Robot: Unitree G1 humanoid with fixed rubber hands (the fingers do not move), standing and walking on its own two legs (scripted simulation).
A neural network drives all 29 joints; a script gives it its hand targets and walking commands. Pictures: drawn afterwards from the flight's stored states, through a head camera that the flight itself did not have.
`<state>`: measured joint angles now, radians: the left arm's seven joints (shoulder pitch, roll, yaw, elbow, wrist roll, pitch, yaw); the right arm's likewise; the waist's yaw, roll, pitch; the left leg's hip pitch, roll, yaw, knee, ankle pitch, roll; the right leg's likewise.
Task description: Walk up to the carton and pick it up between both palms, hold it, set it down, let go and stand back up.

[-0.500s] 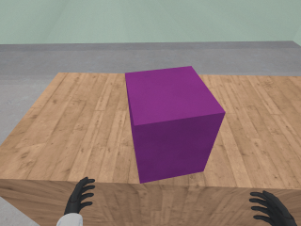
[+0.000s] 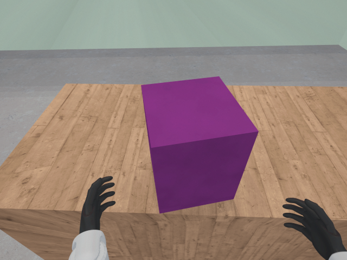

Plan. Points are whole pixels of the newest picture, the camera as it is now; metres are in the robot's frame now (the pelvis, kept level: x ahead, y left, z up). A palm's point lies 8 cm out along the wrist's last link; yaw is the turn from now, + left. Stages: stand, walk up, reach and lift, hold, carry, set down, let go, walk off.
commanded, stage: reach and lift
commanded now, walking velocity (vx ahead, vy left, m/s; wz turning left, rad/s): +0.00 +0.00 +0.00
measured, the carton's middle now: (189, 144) +0.39 +0.00 +0.08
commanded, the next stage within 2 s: none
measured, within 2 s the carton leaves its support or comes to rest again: neither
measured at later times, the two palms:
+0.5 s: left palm (101, 196) +0.23 +0.17 +0.11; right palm (314, 198) +0.25 -0.25 +0.08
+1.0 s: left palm (107, 173) +0.27 +0.17 +0.13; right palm (305, 153) +0.32 -0.24 +0.14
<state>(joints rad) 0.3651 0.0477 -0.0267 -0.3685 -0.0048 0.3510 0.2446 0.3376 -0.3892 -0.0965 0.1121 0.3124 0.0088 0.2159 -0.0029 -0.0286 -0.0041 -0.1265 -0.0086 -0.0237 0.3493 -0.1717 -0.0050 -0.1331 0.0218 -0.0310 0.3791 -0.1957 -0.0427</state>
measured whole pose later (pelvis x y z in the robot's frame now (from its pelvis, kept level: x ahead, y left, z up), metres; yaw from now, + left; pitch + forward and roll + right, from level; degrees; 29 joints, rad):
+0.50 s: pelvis +0.00 +0.00 +0.00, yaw +0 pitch -2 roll +1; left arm 0.20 0.04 -0.06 -0.51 -0.04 0.61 0.31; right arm 0.11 -0.39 -0.10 0.05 0.36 0.18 0.12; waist 0.00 -0.03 -0.01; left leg -0.13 -0.01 -0.02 0.34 -0.17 -0.01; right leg -0.13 0.02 -0.03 0.37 -0.20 -0.04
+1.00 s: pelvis +0.00 +0.00 +0.00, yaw +0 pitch -3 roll +1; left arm -0.07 0.04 -0.01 -0.45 -0.04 0.85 0.30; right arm -0.24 -0.46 -0.06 0.11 0.42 0.32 0.06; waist 0.00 -0.02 0.03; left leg -0.13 -0.01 -0.02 0.34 -0.16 -0.01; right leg -0.13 0.03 -0.03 0.36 -0.19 -0.04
